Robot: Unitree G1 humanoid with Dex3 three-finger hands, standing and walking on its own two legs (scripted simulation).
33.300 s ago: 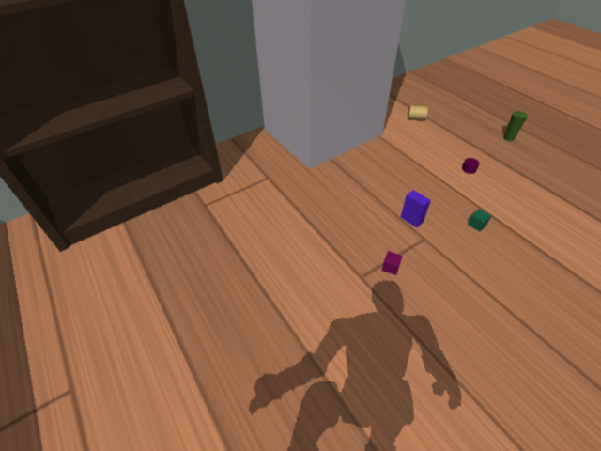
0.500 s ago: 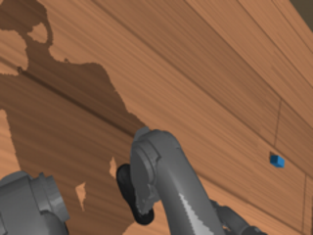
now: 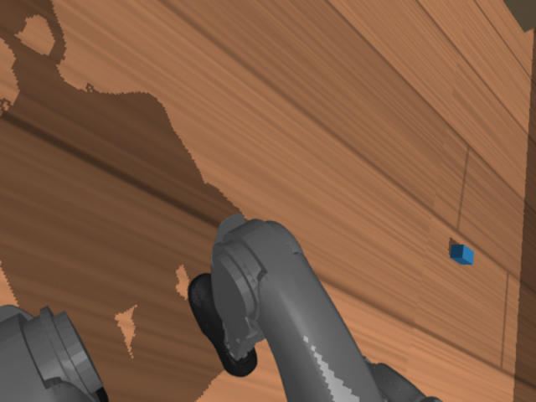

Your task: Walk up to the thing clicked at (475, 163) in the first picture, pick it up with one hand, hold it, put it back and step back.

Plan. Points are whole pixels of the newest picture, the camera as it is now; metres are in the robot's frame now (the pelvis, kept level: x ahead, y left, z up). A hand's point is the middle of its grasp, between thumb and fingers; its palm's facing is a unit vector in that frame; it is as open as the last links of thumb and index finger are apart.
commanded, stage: rest palm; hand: left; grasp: from above
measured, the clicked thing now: out of the picture +0.47 +0.35 -0.28
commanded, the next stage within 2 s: close in 0.06 s
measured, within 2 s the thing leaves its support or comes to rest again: neither
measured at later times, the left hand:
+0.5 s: hand out of the picture +0.45 +0.34 -0.27, palm faces -0.43 -0.16 -0.89, open 12.5 cm
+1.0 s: hand out of the picture +0.45 +0.34 -0.27, palm faces -0.45 -0.17 -0.88, open 10.6 cm
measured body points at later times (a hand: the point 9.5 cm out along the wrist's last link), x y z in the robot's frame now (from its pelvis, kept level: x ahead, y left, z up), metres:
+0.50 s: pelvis +0.00 +0.00 +0.00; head +0.29 +0.15 +0.31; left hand +0.47 +0.35 -0.22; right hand +0.06 -0.25 -0.04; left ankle +0.06 +0.12 -0.27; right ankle +0.11 -0.12 -0.27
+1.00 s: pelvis -0.01 +0.00 +0.00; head +0.29 +0.15 +0.31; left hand +0.47 +0.34 -0.22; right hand +0.05 -0.24 -0.04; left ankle +0.06 +0.12 -0.27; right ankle +0.11 -0.12 -0.27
